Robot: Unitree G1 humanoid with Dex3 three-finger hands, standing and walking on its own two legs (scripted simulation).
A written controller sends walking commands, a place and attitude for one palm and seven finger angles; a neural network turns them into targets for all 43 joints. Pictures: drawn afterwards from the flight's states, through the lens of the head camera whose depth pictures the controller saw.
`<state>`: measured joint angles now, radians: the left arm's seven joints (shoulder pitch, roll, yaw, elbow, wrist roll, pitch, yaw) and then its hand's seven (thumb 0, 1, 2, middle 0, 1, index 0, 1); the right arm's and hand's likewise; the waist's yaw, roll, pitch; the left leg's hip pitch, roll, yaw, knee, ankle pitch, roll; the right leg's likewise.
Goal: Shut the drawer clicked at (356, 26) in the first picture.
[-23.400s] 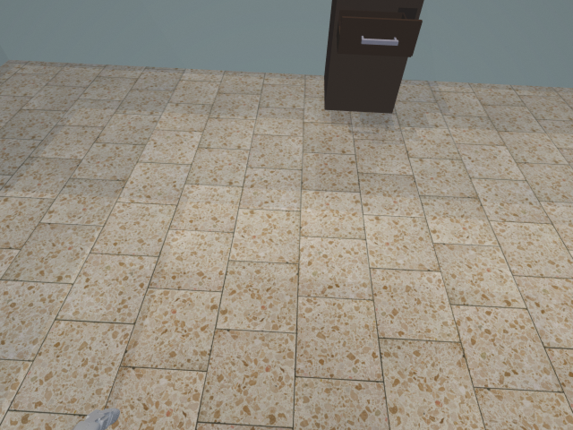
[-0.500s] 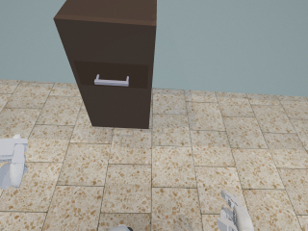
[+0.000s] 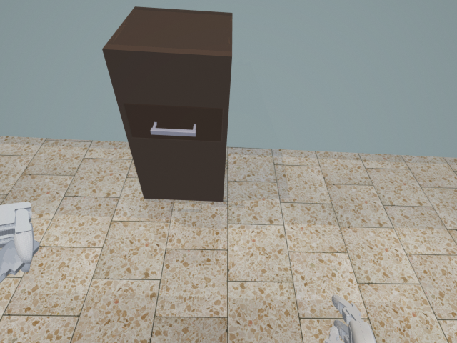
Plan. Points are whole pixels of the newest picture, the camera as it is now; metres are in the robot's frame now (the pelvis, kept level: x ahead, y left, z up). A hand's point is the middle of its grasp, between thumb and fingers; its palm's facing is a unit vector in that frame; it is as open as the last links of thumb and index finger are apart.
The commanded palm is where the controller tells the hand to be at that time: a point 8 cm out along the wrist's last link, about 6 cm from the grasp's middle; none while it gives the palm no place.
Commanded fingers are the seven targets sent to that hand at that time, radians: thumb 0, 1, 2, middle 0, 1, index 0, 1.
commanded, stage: stop stepping back and stand still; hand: left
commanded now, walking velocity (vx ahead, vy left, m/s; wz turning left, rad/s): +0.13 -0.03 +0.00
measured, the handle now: (174, 128) +0.94 +0.25 -0.24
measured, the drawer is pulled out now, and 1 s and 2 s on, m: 0.00 0.00 0.00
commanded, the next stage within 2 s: let the arm hang, fingers relaxed in 0.18 s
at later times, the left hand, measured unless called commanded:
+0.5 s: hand out of the picture +0.13 +0.20 -0.13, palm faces +0.06 -0.97 -0.24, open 3.1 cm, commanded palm none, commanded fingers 0.00 0.90 0.90 -0.92 -1.08 -0.92 -1.08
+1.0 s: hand out of the picture -0.04 +0.20 -0.16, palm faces +0.08 -0.97 -0.25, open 6.7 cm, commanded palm none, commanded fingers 0.00 0.90 0.90 -0.20 -0.30 -0.20 -0.30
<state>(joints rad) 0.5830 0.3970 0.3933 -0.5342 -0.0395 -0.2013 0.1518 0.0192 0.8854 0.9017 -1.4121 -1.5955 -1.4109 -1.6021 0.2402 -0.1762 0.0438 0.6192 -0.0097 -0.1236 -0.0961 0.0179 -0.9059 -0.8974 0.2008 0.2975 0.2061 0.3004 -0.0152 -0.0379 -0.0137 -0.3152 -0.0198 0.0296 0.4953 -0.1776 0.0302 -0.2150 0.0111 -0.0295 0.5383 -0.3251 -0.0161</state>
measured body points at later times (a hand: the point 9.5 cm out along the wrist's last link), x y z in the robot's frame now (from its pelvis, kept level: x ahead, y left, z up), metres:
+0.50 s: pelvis +0.00 +0.01 -0.01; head +0.01 +0.00 +0.44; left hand +0.12 +0.25 -0.11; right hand +0.13 -0.23 -0.14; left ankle +0.03 +0.12 -0.73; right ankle +0.00 -0.10 -0.73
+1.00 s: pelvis -0.02 +0.01 +0.01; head +0.00 +0.00 +0.46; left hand -0.04 +0.25 -0.14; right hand +0.00 -0.23 -0.16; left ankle +0.03 +0.12 -0.73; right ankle +0.00 -0.10 -0.73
